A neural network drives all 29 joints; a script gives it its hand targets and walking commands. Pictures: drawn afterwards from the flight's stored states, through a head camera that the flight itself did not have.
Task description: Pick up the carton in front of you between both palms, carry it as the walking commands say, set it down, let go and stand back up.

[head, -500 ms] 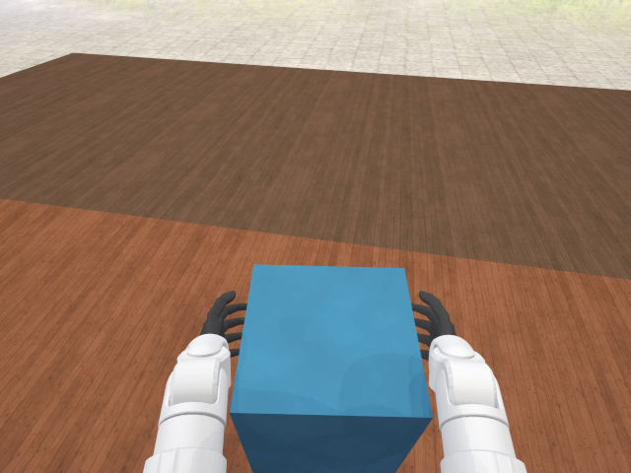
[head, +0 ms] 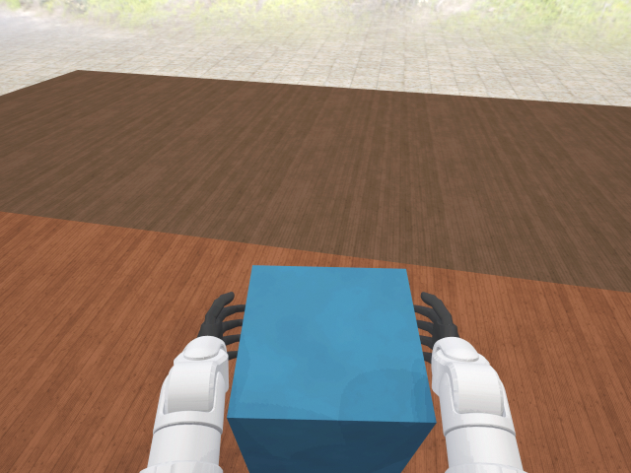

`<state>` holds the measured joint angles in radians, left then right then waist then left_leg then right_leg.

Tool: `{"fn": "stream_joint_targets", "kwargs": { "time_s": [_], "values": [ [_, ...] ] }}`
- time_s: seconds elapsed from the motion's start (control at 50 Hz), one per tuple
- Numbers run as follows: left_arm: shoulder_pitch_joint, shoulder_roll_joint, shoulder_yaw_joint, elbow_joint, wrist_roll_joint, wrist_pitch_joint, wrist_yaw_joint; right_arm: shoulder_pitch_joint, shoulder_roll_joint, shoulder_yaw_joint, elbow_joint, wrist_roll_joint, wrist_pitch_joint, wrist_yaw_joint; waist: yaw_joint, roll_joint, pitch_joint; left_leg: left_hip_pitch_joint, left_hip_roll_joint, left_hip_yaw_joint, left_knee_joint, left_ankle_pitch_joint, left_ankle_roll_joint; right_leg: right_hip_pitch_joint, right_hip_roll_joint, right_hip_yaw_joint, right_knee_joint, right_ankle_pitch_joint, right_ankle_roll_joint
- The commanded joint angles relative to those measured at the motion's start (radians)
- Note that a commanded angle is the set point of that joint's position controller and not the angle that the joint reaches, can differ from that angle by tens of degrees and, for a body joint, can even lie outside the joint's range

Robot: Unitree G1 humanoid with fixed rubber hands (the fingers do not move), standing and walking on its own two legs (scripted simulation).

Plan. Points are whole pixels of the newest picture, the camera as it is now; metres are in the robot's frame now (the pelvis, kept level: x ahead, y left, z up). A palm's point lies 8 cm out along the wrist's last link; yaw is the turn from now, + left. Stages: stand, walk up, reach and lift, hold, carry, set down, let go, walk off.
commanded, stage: hold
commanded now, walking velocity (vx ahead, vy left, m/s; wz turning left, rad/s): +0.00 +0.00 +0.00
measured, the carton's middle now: (326, 377) +0.28 +0.00 -0.02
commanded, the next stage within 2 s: carry in 1.16 s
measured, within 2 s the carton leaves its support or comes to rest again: neither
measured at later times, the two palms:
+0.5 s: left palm (211, 348) +0.28 +0.15 +0.05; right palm (445, 349) +0.28 -0.15 +0.05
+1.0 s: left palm (211, 348) +0.28 +0.15 +0.05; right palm (444, 349) +0.28 -0.15 +0.05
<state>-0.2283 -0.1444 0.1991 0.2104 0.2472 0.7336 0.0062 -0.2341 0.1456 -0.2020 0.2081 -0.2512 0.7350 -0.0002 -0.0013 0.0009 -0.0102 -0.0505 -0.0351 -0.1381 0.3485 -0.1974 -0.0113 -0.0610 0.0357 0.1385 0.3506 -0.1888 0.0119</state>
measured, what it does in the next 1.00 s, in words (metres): stands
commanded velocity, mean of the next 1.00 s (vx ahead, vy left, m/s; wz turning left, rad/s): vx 0.00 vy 0.00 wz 0.00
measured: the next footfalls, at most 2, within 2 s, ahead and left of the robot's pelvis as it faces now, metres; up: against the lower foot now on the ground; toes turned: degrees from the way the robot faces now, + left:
right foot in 1.78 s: +0.31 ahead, -0.11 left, +0.00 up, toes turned -9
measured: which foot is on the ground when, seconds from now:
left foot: down 0.00-1.00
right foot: down 0.00-1.00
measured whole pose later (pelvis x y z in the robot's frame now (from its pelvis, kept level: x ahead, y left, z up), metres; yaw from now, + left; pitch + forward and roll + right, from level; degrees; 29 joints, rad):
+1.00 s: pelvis +0.00 +0.00 +0.00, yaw +0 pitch -7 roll +0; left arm -0.26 -0.15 0.21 0.22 0.27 0.77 -0.01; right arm -0.26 0.15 -0.22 0.22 -0.28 0.77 0.01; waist 0.00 0.00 0.01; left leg -0.04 -0.04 -0.13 0.35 -0.19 -0.01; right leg -0.05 0.03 0.13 0.35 -0.19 0.01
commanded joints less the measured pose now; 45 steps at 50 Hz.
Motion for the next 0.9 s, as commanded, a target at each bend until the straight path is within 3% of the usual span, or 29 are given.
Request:
{"fn": "stream_joint_targets", "kwargs": {
  "time_s": [0.0,0.06,0.32,0.88],
  "values": [
    [-0.479,-0.895,-0.531,-0.029,-0.238,-0.003,-0.237,-0.454,0.907,0.532,-0.012,0.235,0.0,0.233,0.001,0.001,-0.177,0.026,-0.064,0.068,-0.053,0.164,-0.008,0.06,0.062,-0.068,-0.045,0.173,0.01],
    [-0.507,-0.89,-0.504,0.001,-0.222,0.003,-0.244,-0.48,0.902,0.504,0.016,0.22,0.007,0.238,0.001,0.001,-0.132,0.006,-0.062,0.072,-0.059,0.09,-0.002,0.032,0.058,-0.074,-0.053,0.098,0.005],
    [-0.6,-0.918,-0.505,0.022,-0.229,-0.009,-0.252,-0.573,0.931,0.505,0.037,0.223,-0.004,0.247,-0.001,-0.001,-0.185,0.004,-0.059,0.077,-0.041,0.063,-0.002,0.036,0.055,-0.08,-0.034,0.072,0.005],
    [-0.513,-0.907,-0.522,-0.036,-0.239,-0.001,-0.242,-0.488,0.913,0.519,-0.02,0.234,0.002,0.239,0.0,0.0,-0.201,0.037,-0.062,0.067,-0.046,0.188,-0.006,0.072,0.06,-0.071,-0.036,0.195,0.009]
  ]
}}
